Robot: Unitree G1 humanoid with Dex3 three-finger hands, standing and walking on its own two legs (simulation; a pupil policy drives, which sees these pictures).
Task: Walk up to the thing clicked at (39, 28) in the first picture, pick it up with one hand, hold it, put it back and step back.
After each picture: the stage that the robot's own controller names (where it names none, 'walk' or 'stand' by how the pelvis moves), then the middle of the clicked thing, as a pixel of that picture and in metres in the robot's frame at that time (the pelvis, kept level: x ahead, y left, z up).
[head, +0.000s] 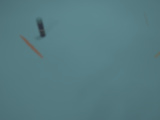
stand; (41, 27) +1.58 +0.52 -0.65
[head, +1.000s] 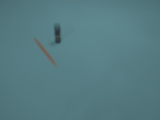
walk; (57, 33) +1.49 +0.24 -0.63
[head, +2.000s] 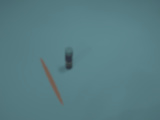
walk; (68, 59) +0.98 +0.12 -0.64
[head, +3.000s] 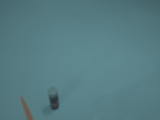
walk; (53, 99) +0.62 +0.19 -0.64
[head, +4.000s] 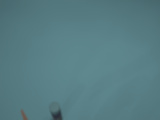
stand; (56, 113) +0.46 +0.19 -0.63
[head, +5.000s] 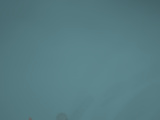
stand; out of the picture +0.43 +0.17 -0.65
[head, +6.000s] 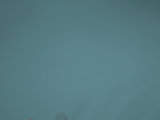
stand; out of the picture +0.45 +0.18 -0.66
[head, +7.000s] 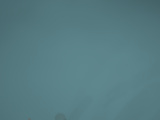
stand; out of the picture +0.44 +0.18 -0.66
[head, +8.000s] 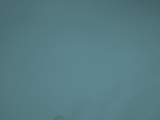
stand; out of the picture +0.43 +0.19 -0.66
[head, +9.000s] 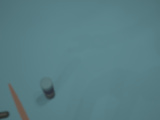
go down; (48, 89) +0.47 +0.18 -0.52
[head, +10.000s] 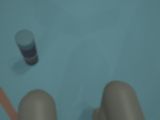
go down; (28, 50) +0.53 +0.20 -0.27
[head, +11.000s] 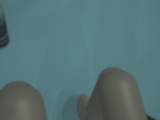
close in; out of the picture +0.52 +0.23 -0.21
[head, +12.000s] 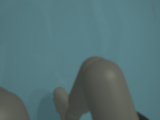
close; out of the picture +0.51 +0.27 -0.17
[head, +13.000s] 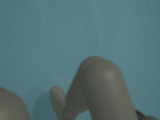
lift; out of the picture +0.49 +0.25 -0.17
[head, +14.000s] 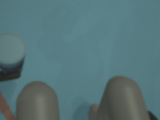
lift; (11, 60) +0.38 +0.23 -0.07
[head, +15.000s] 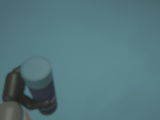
hold; (43, 90) +0.30 +0.14 +0.07
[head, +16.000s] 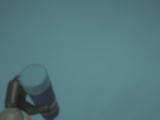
hold; (43, 96) +0.30 +0.15 +0.02
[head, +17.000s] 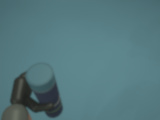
hold; (48, 94) +0.30 +0.13 +0.02
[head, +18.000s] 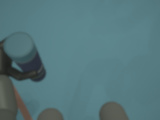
crouch; (30, 62) +0.41 +0.16 -0.04
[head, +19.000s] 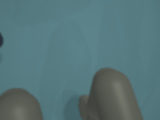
lower; out of the picture +0.51 +0.22 -0.08
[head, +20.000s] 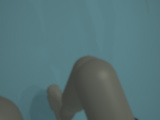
lower; out of the picture +0.49 +0.25 -0.18
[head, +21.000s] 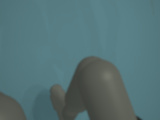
lower; out of the picture +0.48 +0.26 -0.18
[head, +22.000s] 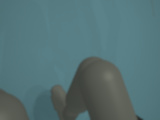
lower; out of the picture +0.48 +0.26 -0.18
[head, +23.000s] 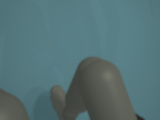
lower; out of the picture +0.47 +0.25 -0.18
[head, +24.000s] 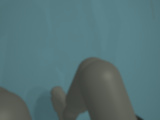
open; out of the picture +0.48 +0.24 -0.18
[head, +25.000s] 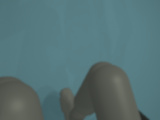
stand; out of the picture +0.46 +0.23 -0.19
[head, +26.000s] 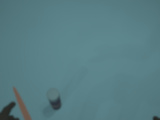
stand; (54, 100) +0.43 +0.15 -0.52
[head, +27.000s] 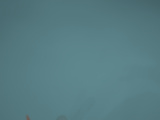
stand; out of the picture +0.42 +0.15 -0.60
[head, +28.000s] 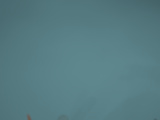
stand; out of the picture +0.42 +0.14 -0.60
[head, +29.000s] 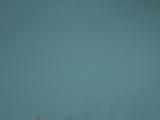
stand; out of the picture +0.43 +0.14 -0.65
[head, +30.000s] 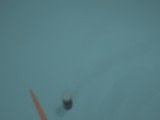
walk; (67, 100) +0.46 +0.10 -0.64
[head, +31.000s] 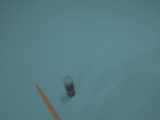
walk; (69, 87) +0.63 +0.16 -0.63
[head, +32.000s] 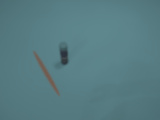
walk; (64, 54) +0.95 +0.16 -0.63
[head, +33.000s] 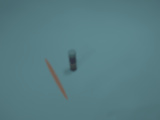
stand; (72, 61) +1.03 +0.13 -0.64
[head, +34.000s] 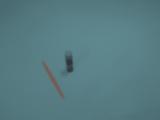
stand; (69, 62) +1.04 +0.15 -0.66
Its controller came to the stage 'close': yes
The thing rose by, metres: 0.68
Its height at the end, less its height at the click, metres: +0.00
